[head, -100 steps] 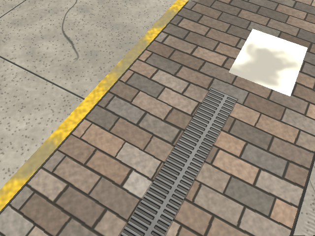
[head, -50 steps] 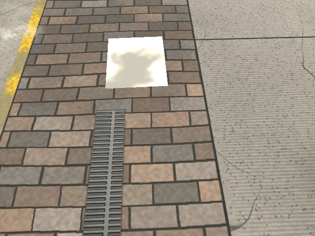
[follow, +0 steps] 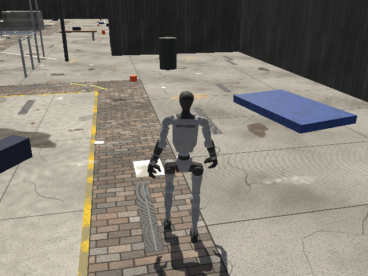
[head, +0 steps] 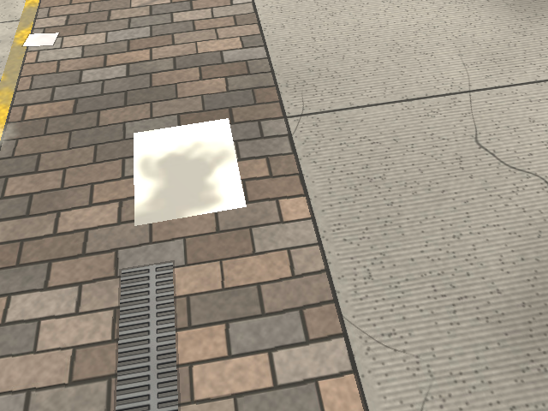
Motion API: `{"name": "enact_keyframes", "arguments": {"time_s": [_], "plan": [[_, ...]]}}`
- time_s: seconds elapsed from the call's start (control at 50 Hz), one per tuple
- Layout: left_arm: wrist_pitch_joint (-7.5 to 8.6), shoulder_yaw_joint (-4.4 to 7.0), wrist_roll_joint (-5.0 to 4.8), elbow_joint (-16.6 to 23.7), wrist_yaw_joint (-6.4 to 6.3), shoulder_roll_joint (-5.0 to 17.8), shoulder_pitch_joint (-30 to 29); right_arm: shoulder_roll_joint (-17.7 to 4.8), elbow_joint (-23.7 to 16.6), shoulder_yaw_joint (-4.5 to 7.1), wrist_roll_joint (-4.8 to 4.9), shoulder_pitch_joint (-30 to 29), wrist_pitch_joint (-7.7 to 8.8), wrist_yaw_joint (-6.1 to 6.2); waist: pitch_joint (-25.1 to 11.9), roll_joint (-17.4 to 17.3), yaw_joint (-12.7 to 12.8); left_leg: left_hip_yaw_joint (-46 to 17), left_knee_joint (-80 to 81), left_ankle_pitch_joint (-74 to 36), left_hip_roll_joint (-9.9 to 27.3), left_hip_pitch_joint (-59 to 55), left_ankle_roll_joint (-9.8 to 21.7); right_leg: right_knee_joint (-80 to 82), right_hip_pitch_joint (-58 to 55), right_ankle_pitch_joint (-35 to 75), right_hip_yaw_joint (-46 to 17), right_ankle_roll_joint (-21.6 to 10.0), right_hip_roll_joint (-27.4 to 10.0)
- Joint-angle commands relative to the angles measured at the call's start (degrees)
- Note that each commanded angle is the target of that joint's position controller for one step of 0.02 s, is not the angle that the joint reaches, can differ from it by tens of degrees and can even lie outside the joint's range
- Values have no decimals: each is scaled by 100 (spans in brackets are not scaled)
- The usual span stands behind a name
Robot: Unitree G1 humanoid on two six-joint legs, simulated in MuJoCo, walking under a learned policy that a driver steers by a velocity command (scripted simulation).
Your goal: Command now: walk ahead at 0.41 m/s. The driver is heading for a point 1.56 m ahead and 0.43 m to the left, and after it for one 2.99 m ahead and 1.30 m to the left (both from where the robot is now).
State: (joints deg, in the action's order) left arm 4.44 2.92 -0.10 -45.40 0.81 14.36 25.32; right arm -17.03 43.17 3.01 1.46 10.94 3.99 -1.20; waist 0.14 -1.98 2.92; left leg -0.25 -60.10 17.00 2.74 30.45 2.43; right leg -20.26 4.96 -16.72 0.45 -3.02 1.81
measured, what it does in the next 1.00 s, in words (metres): walks ahead: left foot, then right foot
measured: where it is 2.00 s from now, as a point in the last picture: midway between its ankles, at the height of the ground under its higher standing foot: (294, 221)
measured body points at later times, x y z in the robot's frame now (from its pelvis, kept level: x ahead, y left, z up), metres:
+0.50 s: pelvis +0.27 +0.07 +0.00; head +0.29 +0.08 +0.45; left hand +0.40 +0.34 -0.11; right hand +0.34 -0.21 -0.12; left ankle +0.29 +0.14 -0.74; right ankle +0.30 -0.10 -0.66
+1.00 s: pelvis +0.56 +0.00 +0.00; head +0.58 -0.01 +0.45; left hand +0.66 +0.28 -0.11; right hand +0.65 -0.27 -0.13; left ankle +0.53 +0.16 -0.66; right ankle +0.59 -0.08 -0.74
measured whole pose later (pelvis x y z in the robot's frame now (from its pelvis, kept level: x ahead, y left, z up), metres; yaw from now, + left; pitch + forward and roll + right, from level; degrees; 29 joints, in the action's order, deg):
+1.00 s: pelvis +0.56 +0.00 +0.00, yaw +1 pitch +1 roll -1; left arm 4.8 2.6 0.1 -43.6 1.7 15.2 14.6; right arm -18.0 47.4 2.4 0.9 14.4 4.1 -0.6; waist 1.9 -2.3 0.5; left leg -1.7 -64.1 17.9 4.7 29.5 1.1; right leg -22.1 14.6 -8.6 3.0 -3.6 2.6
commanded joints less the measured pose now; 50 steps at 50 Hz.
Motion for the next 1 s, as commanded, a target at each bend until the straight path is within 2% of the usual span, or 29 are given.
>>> {"name": "enact_keyframes", "arguments": {"time_s": [0.02, 0.08, 0.12, 0.18, 0.22, 0.24, 0.26, 0.28, 0.3, 0.32, 0.34, 0.36, 0.38, 0.4, 0.44, 0.48, 0.54, 0.62, 0.72, 0.78, 0.8, 0.82, 0.84, 0.86, 0.88, 0.9, 0.92, 0.96, 1.0], "plan": [[19, 136, -46, 312, -70, 720, 45, -154, -607, 4, -51, -861, 117, -132, 335, 647, 80, 25, 716, -695, 240, 1571, -174, 1099, -939, 1881, -1243, -853, -1351], [-34, 166, -29, 248, -151, 927, 129, 35, -796, -102, -37, -1441, 142, -190, 491, 662, 225, 239, 2030, -1513, 43, 911, -316, 1247, -404, 1882, -746, -769, -1172], [-35, 191, -45, 158, -157, 1036, 277, -53, -876, -94, -8, -1682, 152, -216, 595, 755, 279, 306, 2494, -1830, -87, 492, -306, 1351, -210, 1713, -693, -777, -1269], [-41, 222, -123, 34, -154, 1074, 252, -260, -961, -36, 18, -1752, 172, -244, 697, 797, 106, 144, 2887, -1800, -99, 367, -60, 1200, -567, 2126, -671, -668, -1553], [-77, 265, -109, 7, -167, 1181, 139, -468, -900, 57, -16, -1413, 178, -224, 368, 877, -175, 238, 2969, -1520, -277, -185, 153, 631, -898, 3670, -541, -518, -1593], [-115, 282, -91, 7, -179, 1229, 61, -623, -765, 148, -33, -876, 159, -179, -36, 931, -496, 380, 2990, -1434, -447, -920, 299, -53, -918, 4688, -397, -419, -1495], [-157, 253, -58, 29, -201, 1170, 26, -819, -487, 269, -29, 48, 122, -110, -614, 871, -943, 452, 2991, -1480, -525, -2185, 457, -1146, -535, 5080, -210, -261, -1257], [-163, 156, 64, 167, -230, 947, 88, -1160, -282, 358, -82, 1078, 76, -24, -1417, 286, -1282, -740, 2727, -1341, 508, -4030, 787, -2919, 803, 3350, -123, -85, -988], [-60, -88, -9, 233, -158, 37, 980, -1567, -167, 402, -155, 1310, 92, -80, -2381, -1488, -677, -3874, 3634, 462, 1928, -5620, 1771, -5017, 2770, -1362, -412, 266, 186], [57, 47, -172, 158, -124, 706, 486, -974, -171, 273, -78, 1150, 100, -77, -2038, -1023, -946, -4518, 4445, 1467, 1807, -5271, 1617, -5641, 3425, -1536, -1017, 208, 1], [116, 142, -309, 371, -101, 1000, -222, -764, -187, 204, -64, 703, 104, -45, -980, -692, -877, -3554, 4532, 1212, 1650, -4409, 1348, -5679, 3820, -1047, -790, 152, -295], [158, 116, -256, 446, -132, 962, -552, -673, -222, 172, -95, 341, 112, -38, -538, -103, -685, -2860, 4605, 451, 1449, -3529, 1215, -5408, 3598, -505, -637, 119, -591], [159, 139, -136, 450, -153, 917, -691, -553, -233, 145, -162, 110, 132, -55, -263, 25, -500, -2315, 4700, -255, 1210, -2828, 1157, -5092, 3356, -181, -581, 135, -776], [110, 149, -100, 415, -145, 855, -545, -441, -233, 114, -245, -8, 166, -63, -260, -140, -285, -1966, 4845, -614, 1034, -2410, 1123, -4926, 2982, 53, -648, 130, -936], [-9, 116, -85, 344, -154, 658, -369, -402, -156, 116, -193, -35, 244, -75, -235, -237, -133, -1580, 5134, -906, 921, -2008, 1230, -4654, 2730, 166, -583, 203, -1017], [-84, 99, -29, 443, -173, 607, -638, -502, -29, 136, -143, 50, 294, -59, 26, -158, -123, -1262, 5354, -1080, 908, -1721, 1288, -4233, 2940, 393, -514, 322, -1088], [-50, 62, 16, 648, -167, 567, -1310, -662, 101, 165, -125, 300, 263, 18, 247, -19, -310, -903, 5462, -1380, 797, -1883, 1214, -3191, 3357, 1347, -455, 449, -1110], [65, -23, -29, 842, -62, 409, -2146, -842, 271, 177, -56, 744, 183, 70, 340, 36, -671, -472, 5398, -1595, 657, -2139, 984, -1734, 3061, 2350, -175, 439, -839], [137, -27, -92, 1154, 126, 493, -2842, -922, 540, 186, -29, 1236, 0, 96, 442, -50, -852, -609, 4907, -1945, 1065, -3193, 918, -997, 3292, 1891, -157, 238, -640], [157, 64, -78, 1098, 172, 723, -2386, -1054, 569, 226, -27, 1119, -96, 139, 98, -268, -477, -581, 4183, -3456, 1136, -3580, 732, -759, 2509, 1205, 11, -33, -377], [160, 176, -63, 894, 144, 911, -1666, -1039, 549, 208, -34, 992, -130, 149, -355, -234, -58, -360, 3332, -4295, 907, -3433, 602, -570, 1475, 1315, 184, -206, -202], [145, 306, -25, 645, 86, 1228, -672, -839, 450, 114, -105, 972, -126, 164, -1135, -81, 356, -151, 2038, -3865, 631, -2636, 417, -822, -185, 1527, -163, -481, -581], [113, 458, 85, 540, 50, 1846, -3, -229, 261, -86, -144, 1572, -13, 121, -2091, 1133, 262, 190, -256, -1611, -216, -222, -26, -806, -2647, 867, -2642, -1372, -2112], [80, 362, 2, 476, 57, 1446, 184, -300, 356, -95, -105, 1510, 115, 85, -2457, 1565, 352, -524, -1177, 1530, -594, 774, -71, 45, -3023, 286, -4249, -1649, -2512], [66, 236, -23, 509, 48, 1121, -197, -822, 219, 50, 57, 1011, 191, 43, -1549, 1145, 357, -691, -1573, 1335, -227, 1316, 1, 192, -2392, -13, -3528, -1352, -2309], [50, 190, -25, 569, 34, 994, -607, -818, 98, 45, 97, 600, 225, 35, -908, 801, 209, -480, -1396, 818, 72, 1336, 30, 314, -1535, 306, -2741, -1187, -2078], [49, 144, -4, 575, 53, 854, -926, -746, 62, 46, 13, 396, 218, 48, -437, 499, 38, -371, -1004, 435, 264, 1189, -9, 531, -748, 769, -2205, -1111, -1825], [109, 102, 51, 588, 80, 696, -1234, -585, 144, 60, -57, 597, 95, 59, -207, 674, -299, -395, -554, -35, 491, 544, -110, 925, 125, 1236, -1643, -1035, -1521], [189, 133, 12, 492, 89, 775, -1242, -397, 181, 21, -84, 690, -17, 83, -125, 662, -427, -325, -287, -238, 528, 419, -237, 1159, 469, 1690, -1268, -1128, -1458]]}}
Keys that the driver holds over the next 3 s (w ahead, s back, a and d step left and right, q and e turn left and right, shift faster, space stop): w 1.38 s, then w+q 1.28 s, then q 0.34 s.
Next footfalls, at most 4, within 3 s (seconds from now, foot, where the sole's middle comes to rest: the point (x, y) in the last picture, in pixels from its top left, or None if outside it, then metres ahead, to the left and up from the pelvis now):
0.28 left None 0.33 0.15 -0.78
0.82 right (348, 361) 0.63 -0.08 -0.78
1.34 left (258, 265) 0.92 0.16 -0.78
1.84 right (325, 193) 1.21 -0.04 -0.78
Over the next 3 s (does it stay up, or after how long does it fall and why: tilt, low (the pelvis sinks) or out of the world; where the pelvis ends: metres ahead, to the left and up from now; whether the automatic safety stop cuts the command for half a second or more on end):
stays up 1.53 0.32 -0.01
